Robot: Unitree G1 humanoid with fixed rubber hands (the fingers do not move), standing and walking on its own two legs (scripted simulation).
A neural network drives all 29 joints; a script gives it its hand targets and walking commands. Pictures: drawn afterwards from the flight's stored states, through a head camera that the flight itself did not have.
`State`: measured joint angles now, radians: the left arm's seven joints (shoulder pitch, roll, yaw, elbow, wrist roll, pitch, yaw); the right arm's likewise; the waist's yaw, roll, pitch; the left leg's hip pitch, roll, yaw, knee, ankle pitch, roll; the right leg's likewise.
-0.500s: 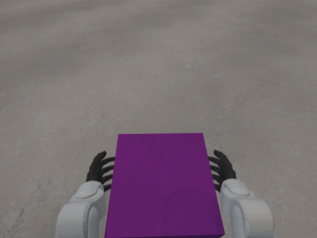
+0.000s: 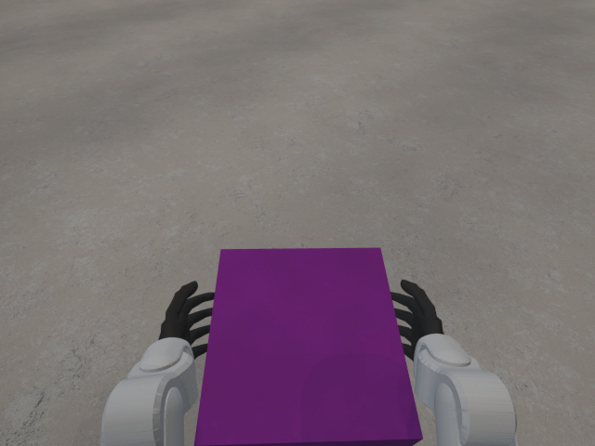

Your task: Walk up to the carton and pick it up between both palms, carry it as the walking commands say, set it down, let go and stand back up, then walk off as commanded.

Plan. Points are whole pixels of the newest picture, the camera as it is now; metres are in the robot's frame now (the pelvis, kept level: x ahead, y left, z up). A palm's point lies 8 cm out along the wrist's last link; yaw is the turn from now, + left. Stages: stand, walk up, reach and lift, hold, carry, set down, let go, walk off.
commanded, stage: carry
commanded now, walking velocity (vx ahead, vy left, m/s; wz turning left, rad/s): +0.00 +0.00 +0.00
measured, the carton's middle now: (301, 368) +0.25 +0.01 +0.02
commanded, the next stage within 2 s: none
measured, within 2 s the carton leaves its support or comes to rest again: neither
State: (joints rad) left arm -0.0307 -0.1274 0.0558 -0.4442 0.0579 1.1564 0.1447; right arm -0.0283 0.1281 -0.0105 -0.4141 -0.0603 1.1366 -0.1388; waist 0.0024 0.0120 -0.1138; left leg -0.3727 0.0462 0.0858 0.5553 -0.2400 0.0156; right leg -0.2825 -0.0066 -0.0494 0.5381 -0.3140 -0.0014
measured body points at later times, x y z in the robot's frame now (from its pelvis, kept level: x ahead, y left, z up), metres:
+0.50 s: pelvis +0.00 +0.00 +0.00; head -0.01 +0.00 +0.45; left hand +0.26 +0.15 +0.09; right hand +0.26 -0.14 +0.08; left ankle +0.03 +0.11 -0.73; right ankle -0.02 -0.11 -0.73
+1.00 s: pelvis +0.01 +0.02 +0.00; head +0.01 +0.02 +0.45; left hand +0.28 +0.16 +0.09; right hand +0.26 -0.14 +0.08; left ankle +0.03 +0.11 -0.73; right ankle -0.02 -0.11 -0.73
